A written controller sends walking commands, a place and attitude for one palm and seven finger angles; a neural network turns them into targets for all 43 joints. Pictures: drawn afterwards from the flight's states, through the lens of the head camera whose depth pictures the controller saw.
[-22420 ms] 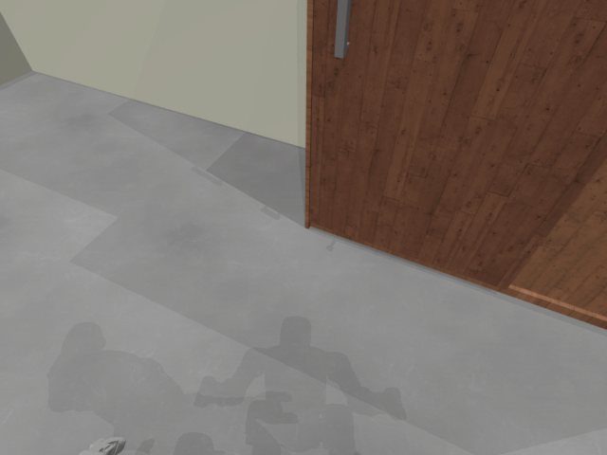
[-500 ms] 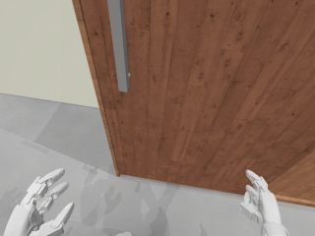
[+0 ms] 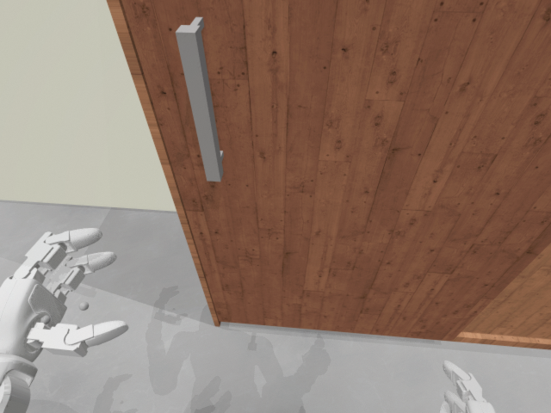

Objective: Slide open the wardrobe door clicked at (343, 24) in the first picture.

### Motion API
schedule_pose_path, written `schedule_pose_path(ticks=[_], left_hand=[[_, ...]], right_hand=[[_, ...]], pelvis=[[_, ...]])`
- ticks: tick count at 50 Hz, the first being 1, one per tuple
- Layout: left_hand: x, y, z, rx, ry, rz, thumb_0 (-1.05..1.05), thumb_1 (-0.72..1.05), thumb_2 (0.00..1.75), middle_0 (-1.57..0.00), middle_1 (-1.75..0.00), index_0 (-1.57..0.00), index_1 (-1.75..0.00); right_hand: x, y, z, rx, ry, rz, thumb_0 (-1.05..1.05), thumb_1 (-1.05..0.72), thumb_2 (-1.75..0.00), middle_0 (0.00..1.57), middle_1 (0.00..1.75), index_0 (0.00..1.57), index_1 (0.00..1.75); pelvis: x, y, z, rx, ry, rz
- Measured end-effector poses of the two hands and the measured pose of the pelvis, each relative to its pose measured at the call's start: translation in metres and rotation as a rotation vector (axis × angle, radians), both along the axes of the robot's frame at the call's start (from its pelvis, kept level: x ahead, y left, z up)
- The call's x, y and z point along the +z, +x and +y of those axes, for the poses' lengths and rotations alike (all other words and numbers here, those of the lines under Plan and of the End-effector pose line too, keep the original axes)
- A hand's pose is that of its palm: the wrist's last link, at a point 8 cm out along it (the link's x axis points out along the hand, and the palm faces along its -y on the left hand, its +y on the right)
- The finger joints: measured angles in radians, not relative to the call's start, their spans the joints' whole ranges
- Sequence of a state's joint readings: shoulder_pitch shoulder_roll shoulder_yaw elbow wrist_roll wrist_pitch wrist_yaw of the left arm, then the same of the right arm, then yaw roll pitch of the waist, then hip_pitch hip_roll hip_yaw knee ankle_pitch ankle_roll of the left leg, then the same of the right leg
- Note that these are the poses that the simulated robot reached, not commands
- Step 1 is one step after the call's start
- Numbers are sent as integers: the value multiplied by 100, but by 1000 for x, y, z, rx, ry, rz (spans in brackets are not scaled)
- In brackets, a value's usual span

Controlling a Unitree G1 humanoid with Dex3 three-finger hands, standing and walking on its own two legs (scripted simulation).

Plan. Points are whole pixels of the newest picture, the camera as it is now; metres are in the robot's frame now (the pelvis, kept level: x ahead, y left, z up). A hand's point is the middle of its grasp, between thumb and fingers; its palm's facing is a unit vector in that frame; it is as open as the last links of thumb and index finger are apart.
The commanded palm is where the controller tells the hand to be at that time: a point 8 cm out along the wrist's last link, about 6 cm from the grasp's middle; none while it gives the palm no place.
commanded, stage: raise the hand with hooked fingers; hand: left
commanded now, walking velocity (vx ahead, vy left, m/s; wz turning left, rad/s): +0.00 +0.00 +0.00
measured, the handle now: (207, 108) +0.52 +0.15 +0.20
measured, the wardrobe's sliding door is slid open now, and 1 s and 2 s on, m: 0.00 0.00 0.00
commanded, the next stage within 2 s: move the hooked fingers beside the handle in 1.10 s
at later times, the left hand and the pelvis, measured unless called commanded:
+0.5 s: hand (9, 240) +0.24 +0.31 +0.19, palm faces +0.06 -0.99 -0.11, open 13.9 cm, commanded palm +0.22 +0.36 +0.21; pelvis -0.01 +0.04 +0.02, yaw +1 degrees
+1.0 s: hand (7, 199) +0.27 +0.31 +0.23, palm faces +0.13 -0.99 -0.08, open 13.9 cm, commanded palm +0.23 +0.33 +0.23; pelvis +0.00 +0.01 +0.02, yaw +1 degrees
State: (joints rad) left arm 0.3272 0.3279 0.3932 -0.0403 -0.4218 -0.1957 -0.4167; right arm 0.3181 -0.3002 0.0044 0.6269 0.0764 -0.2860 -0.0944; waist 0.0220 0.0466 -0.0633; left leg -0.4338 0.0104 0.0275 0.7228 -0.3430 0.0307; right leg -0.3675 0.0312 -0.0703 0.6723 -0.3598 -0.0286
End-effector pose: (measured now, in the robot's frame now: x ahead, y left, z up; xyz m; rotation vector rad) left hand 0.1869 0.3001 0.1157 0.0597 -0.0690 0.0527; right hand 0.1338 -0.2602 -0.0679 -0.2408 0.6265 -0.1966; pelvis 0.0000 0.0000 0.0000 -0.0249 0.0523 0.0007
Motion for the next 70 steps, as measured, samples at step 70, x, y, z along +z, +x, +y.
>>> schedule_pose_path(ticks=[70], left_hand=[[99, 67, 43, 96, -2, 80, -1, -50, 30, -30, -120, -31, -120]], right_hand=[[24, 59, 20, 115, 87, -71, 1, -90, -90, 20, 30, 20, 30]], pelvis=[[18, 1, -18, 27, 15, -92]])
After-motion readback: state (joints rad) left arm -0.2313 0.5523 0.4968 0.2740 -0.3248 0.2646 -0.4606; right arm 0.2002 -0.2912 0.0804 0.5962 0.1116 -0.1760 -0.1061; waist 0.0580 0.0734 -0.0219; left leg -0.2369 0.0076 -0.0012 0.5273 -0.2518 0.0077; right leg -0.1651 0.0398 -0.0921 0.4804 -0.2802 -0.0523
